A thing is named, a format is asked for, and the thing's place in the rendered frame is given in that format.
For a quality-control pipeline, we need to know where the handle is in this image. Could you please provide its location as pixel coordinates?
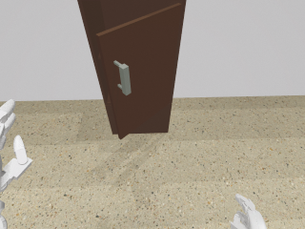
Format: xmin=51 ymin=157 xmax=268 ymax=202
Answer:
xmin=113 ymin=60 xmax=132 ymax=95

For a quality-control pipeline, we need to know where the robot right hand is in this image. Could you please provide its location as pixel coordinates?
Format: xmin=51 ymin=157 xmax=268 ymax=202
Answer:
xmin=230 ymin=194 xmax=267 ymax=229

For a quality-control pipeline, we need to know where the cupboard door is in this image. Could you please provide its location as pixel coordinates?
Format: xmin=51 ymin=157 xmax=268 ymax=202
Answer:
xmin=95 ymin=3 xmax=182 ymax=139

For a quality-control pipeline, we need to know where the robot left hand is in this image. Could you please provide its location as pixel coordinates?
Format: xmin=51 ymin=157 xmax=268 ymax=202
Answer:
xmin=0 ymin=99 xmax=32 ymax=193

